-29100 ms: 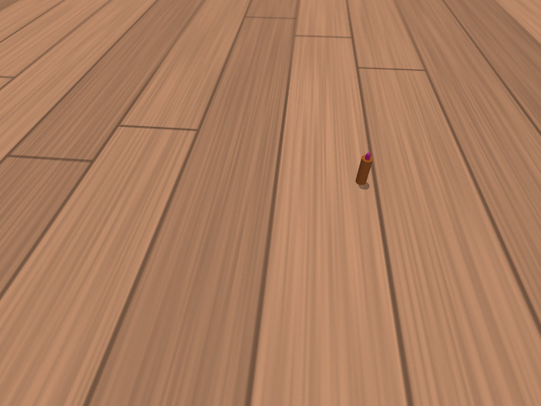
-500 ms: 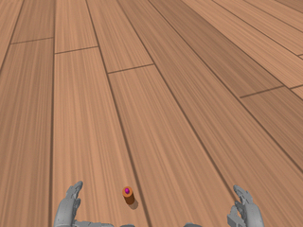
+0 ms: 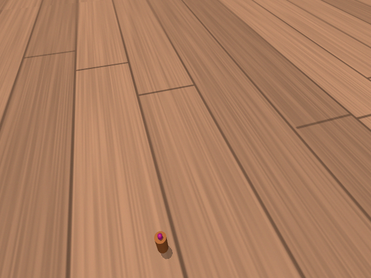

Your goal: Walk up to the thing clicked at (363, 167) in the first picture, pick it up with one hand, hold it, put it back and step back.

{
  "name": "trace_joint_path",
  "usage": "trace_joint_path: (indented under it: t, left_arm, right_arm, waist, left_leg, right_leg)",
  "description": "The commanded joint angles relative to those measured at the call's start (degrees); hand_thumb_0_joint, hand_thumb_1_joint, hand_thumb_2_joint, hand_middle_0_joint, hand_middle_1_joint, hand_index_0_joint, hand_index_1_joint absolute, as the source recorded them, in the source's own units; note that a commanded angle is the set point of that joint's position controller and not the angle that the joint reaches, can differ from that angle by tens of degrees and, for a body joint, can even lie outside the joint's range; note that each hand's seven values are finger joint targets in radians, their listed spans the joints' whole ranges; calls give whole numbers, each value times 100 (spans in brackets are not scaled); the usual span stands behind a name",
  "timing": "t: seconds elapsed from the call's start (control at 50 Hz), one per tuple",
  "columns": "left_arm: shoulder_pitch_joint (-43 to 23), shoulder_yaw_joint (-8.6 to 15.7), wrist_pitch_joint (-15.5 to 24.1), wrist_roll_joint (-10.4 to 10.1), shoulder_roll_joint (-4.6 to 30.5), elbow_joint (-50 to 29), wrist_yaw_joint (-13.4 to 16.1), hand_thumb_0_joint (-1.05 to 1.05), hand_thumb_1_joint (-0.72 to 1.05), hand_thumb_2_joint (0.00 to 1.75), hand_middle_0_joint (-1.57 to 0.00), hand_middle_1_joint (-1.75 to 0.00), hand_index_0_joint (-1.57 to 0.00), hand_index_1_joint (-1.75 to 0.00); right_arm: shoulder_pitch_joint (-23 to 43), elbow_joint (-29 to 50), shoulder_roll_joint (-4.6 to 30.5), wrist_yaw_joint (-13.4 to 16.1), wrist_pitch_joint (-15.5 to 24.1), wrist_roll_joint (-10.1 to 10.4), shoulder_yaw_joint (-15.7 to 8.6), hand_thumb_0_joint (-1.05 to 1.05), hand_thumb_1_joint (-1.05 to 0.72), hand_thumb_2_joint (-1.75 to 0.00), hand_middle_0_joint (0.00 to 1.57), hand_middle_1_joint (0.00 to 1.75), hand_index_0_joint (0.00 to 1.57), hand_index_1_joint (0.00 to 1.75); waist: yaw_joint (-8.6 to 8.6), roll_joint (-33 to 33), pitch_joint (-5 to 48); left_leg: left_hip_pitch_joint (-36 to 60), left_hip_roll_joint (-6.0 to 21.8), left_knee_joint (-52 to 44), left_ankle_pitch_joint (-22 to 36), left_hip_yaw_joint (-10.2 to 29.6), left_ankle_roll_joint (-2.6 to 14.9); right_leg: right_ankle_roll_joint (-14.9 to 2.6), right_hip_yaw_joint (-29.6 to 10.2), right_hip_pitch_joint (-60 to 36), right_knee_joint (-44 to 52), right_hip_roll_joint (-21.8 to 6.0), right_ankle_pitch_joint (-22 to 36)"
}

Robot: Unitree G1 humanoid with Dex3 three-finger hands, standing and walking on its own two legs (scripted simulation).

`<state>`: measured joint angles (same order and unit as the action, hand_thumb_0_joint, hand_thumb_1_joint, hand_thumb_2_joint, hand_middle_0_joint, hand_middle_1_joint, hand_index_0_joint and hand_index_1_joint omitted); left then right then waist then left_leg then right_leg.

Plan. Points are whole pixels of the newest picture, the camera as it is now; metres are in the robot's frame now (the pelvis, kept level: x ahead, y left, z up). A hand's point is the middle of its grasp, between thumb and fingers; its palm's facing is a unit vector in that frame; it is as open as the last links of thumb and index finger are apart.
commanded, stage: stand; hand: left
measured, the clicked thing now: (161, 241) +0.37 +0.15 -0.66
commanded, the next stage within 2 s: step back in 1.80 s
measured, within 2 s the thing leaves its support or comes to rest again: neither
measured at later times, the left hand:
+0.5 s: hand out of the picture +0.05 +0.23 -0.14, palm faces +0.00 -0.94 -0.35, open 7.4 cm
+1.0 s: hand out of the picture +0.07 +0.22 -0.14, palm faces -0.03 -0.94 -0.34, open 7.4 cm
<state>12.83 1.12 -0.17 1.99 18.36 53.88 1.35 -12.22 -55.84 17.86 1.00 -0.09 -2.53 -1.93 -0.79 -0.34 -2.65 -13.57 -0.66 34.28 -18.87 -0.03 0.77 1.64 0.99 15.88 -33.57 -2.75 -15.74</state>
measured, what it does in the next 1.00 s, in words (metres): stands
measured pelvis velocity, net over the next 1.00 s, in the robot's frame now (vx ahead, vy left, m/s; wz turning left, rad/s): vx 0.00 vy -0.03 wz -0.02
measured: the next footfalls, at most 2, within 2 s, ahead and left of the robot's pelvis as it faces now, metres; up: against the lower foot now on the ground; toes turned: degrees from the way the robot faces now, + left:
none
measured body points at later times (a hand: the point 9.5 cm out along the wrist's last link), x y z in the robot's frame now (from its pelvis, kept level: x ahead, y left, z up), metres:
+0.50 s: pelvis +0.00 -0.01 +0.02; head -0.01 -0.02 +0.47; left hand +0.05 +0.28 -0.12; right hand +0.06 -0.30 -0.13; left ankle +0.00 +0.11 -0.73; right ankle +0.02 -0.14 -0.73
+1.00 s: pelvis +0.00 -0.03 +0.02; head +0.01 -0.04 +0.47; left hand +0.07 +0.27 -0.11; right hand +0.05 -0.32 -0.13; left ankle +0.00 +0.11 -0.73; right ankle +0.02 -0.14 -0.73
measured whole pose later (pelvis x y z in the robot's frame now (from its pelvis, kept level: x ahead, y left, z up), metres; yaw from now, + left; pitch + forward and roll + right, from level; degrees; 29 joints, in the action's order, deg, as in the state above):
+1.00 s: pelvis +0.00 -0.03 +0.02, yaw -1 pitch -3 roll +0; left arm 5.7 0.7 0.7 1.0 18.0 66.6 0.3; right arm -7.8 -65.7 19.1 0.4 -0.1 -1.0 -0.6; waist -0.1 1.1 -3.7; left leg -4.9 1.4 18.9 -11.1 -0.3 -1.5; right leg -0.2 1.0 8.6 -20.4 -0.5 -9.0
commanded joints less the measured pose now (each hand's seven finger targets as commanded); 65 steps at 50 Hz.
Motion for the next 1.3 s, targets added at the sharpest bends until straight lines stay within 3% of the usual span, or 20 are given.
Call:
trace_joint_path:
  t: [0.0, 0.1, 0.18, 0.26, 0.3, 0.48, 0.74, 0.78, 0.96, 1.12, 1.2, 1.28]
  left_arm:
    - [-343, 199, 204, -29, 1001, -28, 62, 0, 90, 90, -20, -30, -20, -30]
    - [-438, 137, 161, -65, 974, 382, 47, 0, 90, 90, -20, -30, -20, -30]
    - [-451, 112, 175, -53, 975, 626, 52, 0, 90, 90, -20, -30, -20, -30]
    - [-534, 109, 186, -53, 1034, 763, 51, 0, 90, 90, -20, -30, -20, -30]
    - [-630, 125, 193, -66, 1061, 789, 58, 0, 90, 90, -20, -30, -20, -30]
    - [-736, 117, 174, -56, 1088, 936, 23, 0, 90, 90, -20, -30, -20, -30]
    - [-849, 143, 198, -95, 1174, 987, -2, 0, 90, 90, -20, -30, -20, -30]
    - [-891, 143, 198, -89, 1182, 977, -6, 0, 90, 90, -20, -30, -20, -30]
    - [-931, 149, 195, -115, 1187, 965, -34, 0, 90, 90, -20, -30, -20, -30]
    - [-984, 156, 200, -132, 1196, 936, -41, 0, 90, 90, -20, -30, -20, -30]
    - [-999, 150, 187, -140, 1189, 931, -42, 0, 90, 90, -20, -30, -20, -30]
    - [-1009, 156, 207, -141, 1206, 906, -34, 0, 90, 90, -20, -30, -20, -30]
  right_arm:
    - [323, 216, 1036, 56, 185, 50, -219, 0, -90, -90, 20, 30, 20, 30]
    - [364, -99, 1126, 66, 176, 66, -187, 0, -90, -90, 20, 30, 20, 30]
    - [413, -265, 1062, 62, 184, 88, -162, 0, -90, -90, 20, 30, 20, 30]
    - [419, -393, 1036, 40, 163, 99, -140, 0, -90, -90, 20, 30, 20, 30]
    - [425, -426, 1047, 48, 175, 116, -140, 0, -90, -90, 20, 30, 20, 30]
    - [595, -554, 1082, 17, 130, 118, -115, 0, -90, -90, 20, 30, 20, 30]
    - [628, -631, 1166, 3, 136, 140, -101, 0, -90, -90, 20, 30, 20, 30]
    - [611, -642, 1162, -2, 117, 138, -90, 0, -90, -90, 20, 30, 20, 30]
    - [581, -661, 1198, -8, 138, 149, -72, 0, -90, -90, 20, 30, 20, 30]
    - [544, -674, 1237, 4, 153, 155, -59, 0, -90, -90, 20, 30, 20, 30]
    - [630, -666, 1254, 5, 149, 153, -75, 0, -90, -90, 20, 30, 20, 30]
    - [650, -639, 1262, 5, 154, 157, -84, 0, -90, -90, 20, 30, 20, 30]
  waist:
    - [-8, 65, 348]
    - [-11, 275, 102]
    - [-18, 100, 124]
    - [5, -76, 71]
    - [46, 24, 255]
    - [27, -32, 35]
    - [29, -18, 252]
    - [42, -90, 138]
    - [45, -11, 224]
    - [76, -26, 336]
    - [60, -2, 284]
    - [94, 26, 501]
  left_leg:
    - [59, 520, -1236, 931, 656, 107]
    - [60, 612, -1736, 683, 731, 69]
    - [393, 614, -1723, 1129, 647, 44]
    - [405, 567, -1784, 963, 590, 29]
    - [587, 615, -1774, 1313, 554, 13]
    - [506, 619, -1922, 775, 508, -7]
    - [649, 697, -1893, 1092, 446, -20]
    - [560, 677, -1881, 918, 414, -12]
    - [575, 727, -1926, 1007, 404, -22]
    - [724, 776, -1929, 1314, 347, -36]
    - [770, 776, -1927, 1219, 347, -53]
    - [919, 809, -1887, 1568, 316, -55]
  right_leg:
    - [-360, -454, -647, 860, -356, 857]
    - [-277, -406, -826, 1083, -339, 662]
    - [-265, -439, -804, 1267, -408, 833]
    - [-235, -468, -809, 1461, -417, 654]
    - [-257, -490, -918, 1422, -470, 1084]
    - [-230, -529, -761, 1660, -411, 426]
    - [-276, -603, -930, 1699, -451, 811]
    - [-250, -633, -840, 1795, -427, 528]
    - [-275, -639, -931, 1748, -425, 741]
    - [-275, -651, -1009, 1663, -443, 1369]
    - [-279, -634, -898, 1705, -405, 1194]
    - [-293, -619, -1055, 1590, -443, 1793]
